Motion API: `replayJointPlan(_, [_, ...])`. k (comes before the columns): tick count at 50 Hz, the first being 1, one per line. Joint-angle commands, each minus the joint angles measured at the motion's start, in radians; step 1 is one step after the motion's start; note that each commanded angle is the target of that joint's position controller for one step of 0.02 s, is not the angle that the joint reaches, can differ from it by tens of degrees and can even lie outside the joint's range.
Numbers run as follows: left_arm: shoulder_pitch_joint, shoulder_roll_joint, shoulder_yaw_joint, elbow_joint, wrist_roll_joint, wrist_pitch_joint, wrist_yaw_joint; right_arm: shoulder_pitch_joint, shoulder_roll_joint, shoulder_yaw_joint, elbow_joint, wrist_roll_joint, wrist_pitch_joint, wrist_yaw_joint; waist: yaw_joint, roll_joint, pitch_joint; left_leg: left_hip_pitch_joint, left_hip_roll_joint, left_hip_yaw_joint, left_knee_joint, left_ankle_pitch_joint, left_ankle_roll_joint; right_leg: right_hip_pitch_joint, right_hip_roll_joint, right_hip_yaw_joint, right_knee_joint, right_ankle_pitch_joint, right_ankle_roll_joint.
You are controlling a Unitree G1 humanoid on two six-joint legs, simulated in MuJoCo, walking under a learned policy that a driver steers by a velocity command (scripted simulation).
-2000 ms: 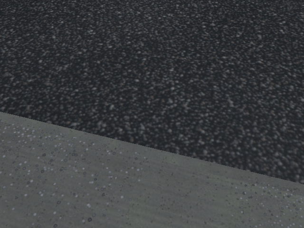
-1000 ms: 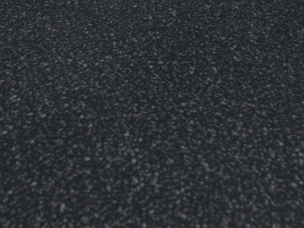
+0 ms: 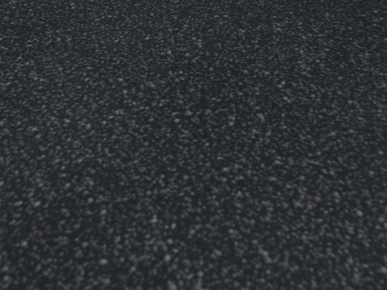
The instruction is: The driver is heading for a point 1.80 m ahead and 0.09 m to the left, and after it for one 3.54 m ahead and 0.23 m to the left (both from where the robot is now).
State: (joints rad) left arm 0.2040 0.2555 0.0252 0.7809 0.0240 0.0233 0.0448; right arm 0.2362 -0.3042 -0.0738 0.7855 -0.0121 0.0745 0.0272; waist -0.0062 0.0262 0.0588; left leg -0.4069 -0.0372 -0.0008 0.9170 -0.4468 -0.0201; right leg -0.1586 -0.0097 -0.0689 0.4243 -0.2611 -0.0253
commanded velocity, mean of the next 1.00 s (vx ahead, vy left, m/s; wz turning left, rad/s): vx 0.25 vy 0.00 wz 0.16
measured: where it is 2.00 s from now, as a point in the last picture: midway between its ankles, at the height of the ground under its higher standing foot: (180, 288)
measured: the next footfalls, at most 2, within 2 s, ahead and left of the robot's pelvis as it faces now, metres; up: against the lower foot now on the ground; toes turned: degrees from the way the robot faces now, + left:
left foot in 0.14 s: +0.01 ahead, +0.11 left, +0.00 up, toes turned +6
right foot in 0.64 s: +0.15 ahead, -0.05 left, +0.00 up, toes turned +18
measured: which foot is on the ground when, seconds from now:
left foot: up 0.00-0.12, down 0.14-0.64, up 0.66-1.00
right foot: down 0.00-0.14, up 0.16-0.62, down 0.64-1.00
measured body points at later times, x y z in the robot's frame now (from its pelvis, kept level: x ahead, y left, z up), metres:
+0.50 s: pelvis +0.01 +0.03 +0.00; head +0.03 +0.05 +0.45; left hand +0.06 +0.34 -0.11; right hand +0.16 -0.22 -0.11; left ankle -0.03 +0.11 -0.74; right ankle +0.08 -0.09 -0.70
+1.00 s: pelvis +0.20 +0.05 +0.00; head +0.24 +0.04 +0.45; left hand +0.11 +0.31 -0.12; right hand +0.45 -0.15 -0.10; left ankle +0.32 +0.21 -0.70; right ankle +0.11 -0.06 -0.74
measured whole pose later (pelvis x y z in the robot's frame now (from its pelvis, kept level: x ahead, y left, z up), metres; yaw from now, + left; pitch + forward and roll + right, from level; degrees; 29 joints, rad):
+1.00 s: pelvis +0.20 +0.05 +0.00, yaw +7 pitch +2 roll +0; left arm 0.49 0.24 0.05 0.91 0.01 -0.05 0.00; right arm 0.06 -0.28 -0.01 0.71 -0.04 -0.03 0.04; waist 0.09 0.04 0.03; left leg -0.59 0.03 -0.03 0.68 -0.13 -0.04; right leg 0.01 0.09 0.19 0.26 -0.29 -0.07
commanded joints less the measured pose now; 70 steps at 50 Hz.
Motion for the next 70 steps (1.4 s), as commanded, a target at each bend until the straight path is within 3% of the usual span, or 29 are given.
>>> replayJointPlan(1, [0.027, 0.175, 0.048, -0.039, 0.003, -0.008, -0.007, -0.056, -0.042, -0.001, -0.096, 0.009, -0.004, 0.012, 0.047, -0.202, -0.073, -0.005, 0.009, 0.041, -0.138, -0.028, 0.002, 0.126, -0.252, 0.128, -0.033, 0.56, -0.174])
replayJointPlan(4, [0.017, 0.203, 0.062, -0.035, -0.002, -0.005, -0.018, -0.037, -0.055, -0.004, -0.106, 0.013, -0.009, 0.009, 0.033, -0.206, -0.083, 0.089, -0.008, 0.083, -0.292, 0.017, 0.028, 0.1, -0.264, 0.109, 0.035, 0.557, -0.151])
replayJointPlan(6, [0.022, 0.202, 0.066, -0.026, -0.01, -0.006, -0.02, 0.008, -0.07, -0.007, -0.097, -0.004, -0.029, -0.004, -0.016, -0.12, -0.097, 0.253, -0.006, 0.035, -0.545, 0.256, 0.056, -0.01, -0.222, 0.037, 0.181, 0.373, -0.063])
replayJointPlan(7, [0.048, 0.156, 0.056, -0.048, -0.001, -0.004, -0.024, 0.043, -0.176, -0.03, -0.101, -0.017, -0.045, -0.013, -0.014, 0.114, -0.119, 0.399, 0.203, -0.266, -0.625, 0.451, 0.106, -0.214, -0.134, -0.045, 0.422, 0.038, 0.01])
replayJointPlan(8, [-0.047, 0.092, 0.033, -0.121, -0.002, 0.011, -0.012, 0.118, -0.302, -0.063, -0.092, -0.001, -0.05, -0.008, -0.057, 0.282, -0.103, 0.382, 0.425, -0.54, -0.597, 0.868, 0.291, -0.412, 0.04, -0.012, 0.563, -0.406, 0.047])
replayJointPlan(9, [-0.068, 0.128, 0.038, -0.11, 0.004, 0.023, -0.005, 0.158, -0.249, -0.056, -0.076, 0.011, -0.05, -0.009, -0.075, 0.121, -0.11, 0.385, 0.408, -0.489, -0.584, 0.853, 0.345, -0.419, -0.003, 0.093, 0.691, -0.391, 0.047])
replayJointPlan(10, [-0.059, 0.13, 0.042, -0.094, -0.009, 0.024, -0.011, 0.09, -0.194, -0.04, -0.084, 0.012, -0.045, -0.015, -0.038, 0.075, -0.058, 0.334, 0.345, -0.402, -0.587, 0.761, 0.328, -0.426, -0.017, 0.11, 0.715, -0.306, 0.045])
replayJointPlan(13, [-0.016, 0.156, 0.052, -0.064, 0.005, 0.015, -0.026, -0.043, -0.133, -0.021, -0.115, 0.012, -0.032, -0.03, 0.014, 0.091, -0.052, 0.3, 0.199, -0.289, -0.598, 0.681, 0.24, -0.387, -0.018, 0.105, 0.66, -0.133, 0.059])
replayJointPlan(16, [-0.012, 0.143, 0.049, -0.07, 0.009, 0.016, -0.042, 0.018, -0.15, -0.029, -0.1, 0.011, -0.037, -0.024, -0.003, 0.071, -0.103, 0.324, 0.178, -0.331, -0.644, 0.353, 0.251, -0.389, -0.008, 0.101, 0.607, -0.098, 0.071])
replayJointPlan(19, [-0.083, 0.146, 0.049, -0.091, 0.015, 0.011, -0.052, 0.057, -0.15, -0.031, -0.089, -0.003, -0.041, -0.019, -0.039, 0.115, -0.031, 0.315, 0.181, -0.444, -0.729, -0.057, 0.271, -0.452, -0.006, 0.104, 0.489, -0.087, 0.078])
replayJointPlan(27, [-0.11, 0.111, 0.027, -0.088, 0.006, -0.042, -0.063, 0.112, -0.141, -0.023, -0.051, -0.018, -0.087, -0.016, -0.06, 0.102, -0.022, 0.241, 0.185, -0.446, -0.708, -0.043, 0.265, -0.281, 0.008, 0.062, 0.228, -0.069, 0.031])
replayJointPlan(31, [0.035, 0.105, 0.024, -0.036, 0.0, -0.063, -0.051, 0.081, -0.13, -0.012, -0.042, -0.013, -0.1, -0.018, 0.031, 0.022, -0.001, 0.021, 0.151, -0.38, -0.614, -0.08, 0.212, 0.081, 0.043, 0.045, 0.02, -0.023, -0.035])
replayJointPlan(32, [0.133, 0.135, 0.03, -0.011, 0.002, -0.075, -0.045, 0.066, -0.088, 0.003, -0.049, -0.018, -0.108, -0.022, 0.077, -0.051, -0.02, -0.063, 0.107, -0.304, -0.479, -0.059, 0.178, 0.205, -0.033, 0.175, -0.051, -0.122, -0.057])
replayJointPlan(33, [0.222, 0.242, 0.053, 0.001, 0.009, -0.081, -0.039, 0.039, -0.016, 0.025, -0.087, -0.007, -0.121, -0.015, 0.104, -0.259, -0.051, -0.216, -0.022, -0.109, -0.18, -0.036, 0.121, 0.311, -0.251, 0.574, -0.225, -0.428, -0.147])
replayJointPlan(34, [0.272, 0.28, 0.071, 0.031, -0.002, -0.077, -0.053, -0.006, -0.098, 0.007, -0.106, -0.03, -0.124, -0.019, 0.103, -0.226, 0.01, -0.344, -0.057, -0.038, -0.021, -0.107, 0.105, 0.255, -0.361, 0.842, -0.308, -0.535, -0.228])
replayJointPlan(35, [0.218, 0.231, 0.062, 0.02, -0.01, -0.076, -0.064, -0.005, -0.119, 0.001, -0.099, -0.042, -0.126, -0.015, 0.056, -0.118, 0.064, -0.354, 0.008, -0.075, 0.063, -0.034, 0.102, 0.196, -0.334, 0.793, -0.286, -0.516, -0.24])
replayJointPlan(36, [0.17, 0.191, 0.054, 0.007, -0.012, -0.081, -0.071, -0.009, -0.108, 0.005, -0.087, -0.039, -0.131, -0.004, 0.035, -0.091, 0.072, -0.335, 0.036, -0.079, 0.074, 0.051, 0.09, 0.155, -0.279, 0.696, -0.278, -0.415, -0.223])
replayJointPlan(39, [0.166, 0.151, 0.046, 0.022, -0.017, -0.095, -0.063, -0.027, -0.079, 0.016, -0.077, -0.046, -0.132, 0.012, 0.022, -0.135, 0.018, -0.264, 0.064, -0.037, 0.045, 0.185, 0.042, 0.139, -0.151, 0.486, -0.279, -0.041, -0.184])
replayJointPlan(49, [0.311, 0.161, 0.067, 0.091, -0.015, -0.086, -0.042, -0.321, -0.034, 0.051, -0.181, -0.017, -0.123, 0.013, 0.091, -0.135, 0.002, -0.193, 0.026, 0.018, -0.27, 0.334, -0.023, 0.112, -0.109, 0.412, -0.18, 0.418, -0.181])
replayJointPlan(53, [0.223, 0.195, 0.079, 0.063, -0.013, -0.085, -0.037, -0.151, -0.089, 0.031, -0.135, -0.008, -0.135, -0.011, -0.011, -0.131, -0.059, 0.142, -0.009, 0.002, -0.393, 0.3, 0.03, 0.031, -0.112, 0.444, -0.034, 0.576, -0.112])
replayJointPlan(54, [0.208, 0.195, 0.079, 0.059, -0.019, -0.09, -0.043, -0.027, -0.121, 0.017, -0.097, -0.013, -0.145, -0.025, -0.072, -0.08, -0.123, 0.317, 0.007, -0.01, -0.448, 0.313, 0.055, -0.009, -0.057, 0.401, 0.132, 0.599, -0.086])
replayJointPlan(55, [0.21, 0.15, 0.068, 0.036, -0.03, -0.097, -0.052, 0.116, -0.188, -0.001, -0.084, -0.035, -0.155, -0.045, -0.124, 0.019, -0.25, 0.53, 0.183, -0.182, -0.493, 0.116, 0.096, -0.114, 0.01, 0.337, 0.384, 0.406, -0.065])
replayJointPlan(56, [0.28, 0.031, 0.043, 0.007, -0.048, -0.097, -0.048, 0.164, -0.253, -0.013, -0.09, -0.057, -0.149, -0.056, -0.089, 0.213, -0.339, 0.721, 0.451, -0.574, -0.592, -0.091, 0.153, -0.369, 0.135, 0.223, 0.648, -0.242, -0.047])
replayJointPlan(57, [0.321, 0.11, 0.053, 0.01, -0.024, -0.082, -0.045, 0.12, -0.247, -0.02, -0.084, -0.038, -0.134, -0.053, -0.044, 0.239, -0.326, 0.63, 0.491, -0.817, -0.676, -0.221, 0.216, -0.468, 0.097, 0.188, 0.782, -0.26, -0.055])
replayJointPlan(58, [0.26, 0.141, 0.062, 0.027, -0.008, -0.069, -0.046, 0.031, -0.14, 0.002, -0.103, -0.029, -0.132, -0.049, -0.019, 0.086, -0.163, 0.486, 0.448, -0.658, -0.68, -0.137, 0.206, -0.483, 0.036, 0.183, 0.815, -0.171, -0.056])
replayJointPlan(59, [0.203, 0.123, 0.06, 0.029, -0.005, -0.063, -0.055, -0.012, -0.077, 0.018, -0.102, -0.021, -0.138, -0.044, -0.013, 0.016, -0.071, 0.374, 0.387, -0.463, -0.673, 0.131, 0.196, -0.452, 0.01, 0.166, 0.782, -0.111, -0.045])
replayJointPlan(60, [0.192, 0.106, 0.06, 0.032, -0.004, -0.055, -0.059, -0.02, -0.054, 0.026, -0.097, -0.023, -0.144, -0.043, 0.004, 0.032, -0.053, 0.323, 0.345, -0.324, -0.668, 0.381, 0.179, -0.415, -0.01, 0.156, 0.751, -0.096, -0.032])
replayJointPlan(64, [0.163, 0.081, 0.061, 0.012, 0.004, -0.017, -0.076, 0.033, -0.05, 0.029, -0.055, -0.005, -0.172, -0.038, 0.038, 0.085, -0.089, 0.308, 0.303, -0.077, -0.614, 1.008, 0.184, -0.387, 0.005, 0.119, 0.724, -0.077, -0.002])
replayJointPlan(70, [-0.02, 0.038, 0.029, -0.072, 0.005, -0.008, -0.111, 0.015, -0.065, 0.022, -0.039, 0.001, -0.145, -0.05, 0.019, 0.098, -0.065, 0.265, 0.262, 0.119, -0.625, 0.948, 0.177, -0.355, -0.006, 0.038, 0.416, 0.151, 0.01])
Keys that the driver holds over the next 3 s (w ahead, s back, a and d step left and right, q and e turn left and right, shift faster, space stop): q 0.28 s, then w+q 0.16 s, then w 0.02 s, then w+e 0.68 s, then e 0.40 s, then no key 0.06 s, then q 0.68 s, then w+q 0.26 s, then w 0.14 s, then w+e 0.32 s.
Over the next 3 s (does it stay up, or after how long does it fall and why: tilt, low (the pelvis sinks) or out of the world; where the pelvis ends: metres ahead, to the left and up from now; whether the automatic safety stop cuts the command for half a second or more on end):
stays up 0.67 0.17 -0.01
